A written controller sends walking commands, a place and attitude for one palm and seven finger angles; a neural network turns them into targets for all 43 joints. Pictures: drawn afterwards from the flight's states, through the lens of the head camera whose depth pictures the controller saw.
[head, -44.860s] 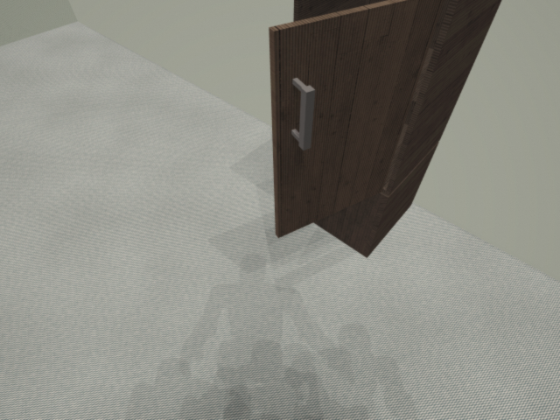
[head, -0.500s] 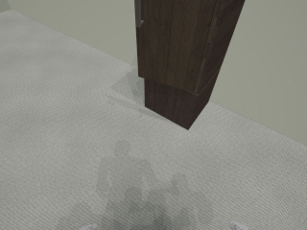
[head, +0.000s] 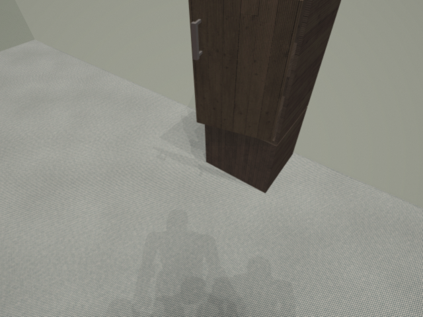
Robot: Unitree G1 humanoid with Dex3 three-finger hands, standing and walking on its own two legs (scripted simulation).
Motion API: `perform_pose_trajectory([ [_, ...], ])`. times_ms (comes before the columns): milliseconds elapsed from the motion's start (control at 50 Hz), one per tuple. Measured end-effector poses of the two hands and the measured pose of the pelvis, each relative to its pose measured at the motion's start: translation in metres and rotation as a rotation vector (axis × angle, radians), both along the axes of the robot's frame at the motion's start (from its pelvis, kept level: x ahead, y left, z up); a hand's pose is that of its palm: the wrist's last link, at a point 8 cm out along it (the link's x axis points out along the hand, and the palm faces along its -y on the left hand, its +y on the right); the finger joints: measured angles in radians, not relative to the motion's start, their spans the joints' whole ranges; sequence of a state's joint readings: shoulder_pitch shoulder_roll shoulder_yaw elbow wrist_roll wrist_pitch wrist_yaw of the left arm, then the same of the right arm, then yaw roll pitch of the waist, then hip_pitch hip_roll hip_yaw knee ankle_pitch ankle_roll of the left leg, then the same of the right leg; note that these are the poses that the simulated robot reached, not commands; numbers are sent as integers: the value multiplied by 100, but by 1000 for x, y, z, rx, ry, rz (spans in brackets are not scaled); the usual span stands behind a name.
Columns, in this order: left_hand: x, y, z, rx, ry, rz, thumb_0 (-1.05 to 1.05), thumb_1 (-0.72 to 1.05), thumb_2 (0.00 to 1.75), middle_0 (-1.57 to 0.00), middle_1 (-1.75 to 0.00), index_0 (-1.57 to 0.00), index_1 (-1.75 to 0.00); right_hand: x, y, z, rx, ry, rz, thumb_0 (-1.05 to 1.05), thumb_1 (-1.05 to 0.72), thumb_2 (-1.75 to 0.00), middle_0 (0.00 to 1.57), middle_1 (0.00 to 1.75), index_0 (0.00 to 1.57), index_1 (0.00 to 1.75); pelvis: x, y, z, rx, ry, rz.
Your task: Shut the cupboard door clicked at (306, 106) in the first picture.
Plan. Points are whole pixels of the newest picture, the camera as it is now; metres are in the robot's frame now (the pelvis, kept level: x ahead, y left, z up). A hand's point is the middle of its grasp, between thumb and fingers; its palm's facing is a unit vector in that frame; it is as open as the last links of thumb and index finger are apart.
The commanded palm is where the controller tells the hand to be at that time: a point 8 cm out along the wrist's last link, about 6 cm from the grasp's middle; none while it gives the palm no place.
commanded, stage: let the arm hang, fingers relaxed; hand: left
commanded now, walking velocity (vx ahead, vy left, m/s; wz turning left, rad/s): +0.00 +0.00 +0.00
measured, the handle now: (197, 39) +1.04 +0.11 +0.08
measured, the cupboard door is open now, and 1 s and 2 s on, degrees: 13 13 13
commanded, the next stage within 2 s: look to check the result in 0.34 s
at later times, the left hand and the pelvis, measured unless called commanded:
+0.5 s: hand out of the picture -0.03 +0.17 -0.18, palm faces +0.04 -0.99 -0.16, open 7.4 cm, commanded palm none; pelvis +0.00 +0.01 +0.00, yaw -1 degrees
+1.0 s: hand out of the picture +0.02 +0.20 -0.17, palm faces +0.01 -0.97 -0.22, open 7.4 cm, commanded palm none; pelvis +0.00 +0.01 +0.00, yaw -1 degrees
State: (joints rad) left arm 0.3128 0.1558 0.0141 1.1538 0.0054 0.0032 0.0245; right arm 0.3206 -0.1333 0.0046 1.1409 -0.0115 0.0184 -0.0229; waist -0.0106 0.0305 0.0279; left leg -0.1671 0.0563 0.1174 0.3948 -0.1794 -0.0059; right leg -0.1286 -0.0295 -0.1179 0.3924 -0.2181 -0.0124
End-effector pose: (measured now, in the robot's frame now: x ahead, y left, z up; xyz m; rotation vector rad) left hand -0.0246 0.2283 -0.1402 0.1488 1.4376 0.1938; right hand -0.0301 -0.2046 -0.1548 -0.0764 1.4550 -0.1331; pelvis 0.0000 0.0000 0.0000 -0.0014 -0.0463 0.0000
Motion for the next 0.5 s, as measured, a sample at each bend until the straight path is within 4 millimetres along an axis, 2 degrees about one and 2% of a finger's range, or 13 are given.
perform_pose_trajectory([
  [160, -5, -21, -8, -59, 0, 5, 0, 90, 90, -20, -30, -20, -30, -12, 9, 1, 3, 11, -22, 0, -91, -90, 20, 30, 20, 30, -3, 2, -1, 1, 0, -4],
  [260, -7, -27, -11, -83, 6, 7, 0, 90, 90, -20, -30, -20, -30, -17, 11, 3, -5, 16, -33, 0, -91, -90, 20, 30, 20, 30, -4, 4, -1, 0, 5, -7],
  [360, -10, -25, -11, -83, 15, 8, 0, 90, 90, -20, -30, -20, -30, -20, 12, 4, -11, 21, -39, 0, -91, -90, 20, 30, 20, 30, -5, 6, -1, 1, 9, -9],
  [500, -10, -13, -8, -58, 25, 5, 0, 90, 90, -20, -30, -20, -30, -17, 13, 4, -14, 17, -39, 0, -91, -90, 20, 30, 20, 30, -4, 9, -1, 2, 12, -13],
])
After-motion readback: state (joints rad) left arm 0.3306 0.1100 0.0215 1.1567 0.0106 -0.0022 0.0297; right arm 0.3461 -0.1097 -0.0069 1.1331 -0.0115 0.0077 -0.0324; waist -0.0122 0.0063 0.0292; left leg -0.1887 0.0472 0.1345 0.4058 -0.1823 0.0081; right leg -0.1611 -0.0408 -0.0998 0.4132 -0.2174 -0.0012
